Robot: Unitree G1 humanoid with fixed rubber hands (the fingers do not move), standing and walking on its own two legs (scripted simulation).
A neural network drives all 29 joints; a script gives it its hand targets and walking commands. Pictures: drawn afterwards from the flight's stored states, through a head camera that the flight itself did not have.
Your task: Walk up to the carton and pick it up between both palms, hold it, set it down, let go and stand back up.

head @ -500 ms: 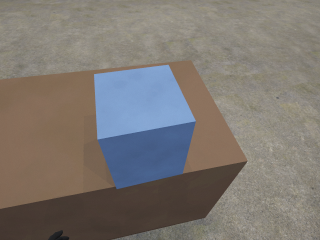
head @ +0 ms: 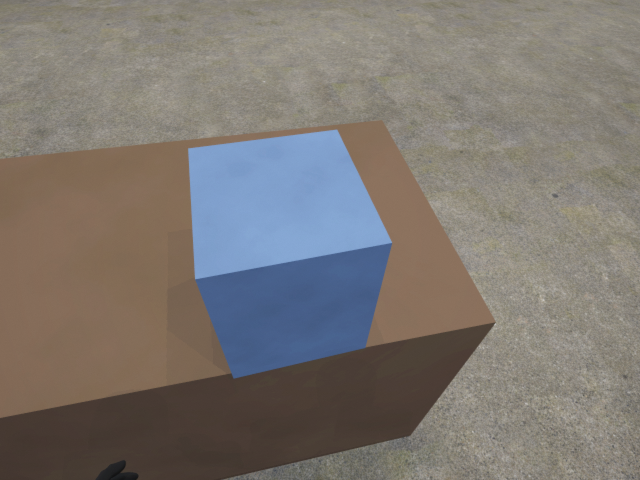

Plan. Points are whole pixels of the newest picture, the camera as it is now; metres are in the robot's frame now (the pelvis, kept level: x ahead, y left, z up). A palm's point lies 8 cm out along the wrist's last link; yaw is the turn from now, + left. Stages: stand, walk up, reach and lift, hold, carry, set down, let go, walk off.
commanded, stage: stand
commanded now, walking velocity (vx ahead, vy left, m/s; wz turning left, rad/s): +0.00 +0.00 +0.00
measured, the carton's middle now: (284, 256) +0.39 +0.05 +0.04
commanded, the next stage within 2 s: walk up in 0.28 s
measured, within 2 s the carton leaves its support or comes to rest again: neither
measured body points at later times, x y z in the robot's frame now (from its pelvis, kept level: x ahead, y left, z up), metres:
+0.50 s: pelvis +0.00 +0.00 +0.00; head +0.01 +0.00 +0.45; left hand +0.11 +0.28 -0.12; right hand +0.06 -0.29 -0.13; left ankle +0.02 +0.13 -0.74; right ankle +0.02 -0.11 -0.74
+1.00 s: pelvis +0.01 +0.00 +0.00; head +0.03 +0.00 +0.45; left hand +0.12 +0.29 -0.12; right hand +0.09 -0.29 -0.13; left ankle +0.02 +0.13 -0.74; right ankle +0.02 -0.11 -0.74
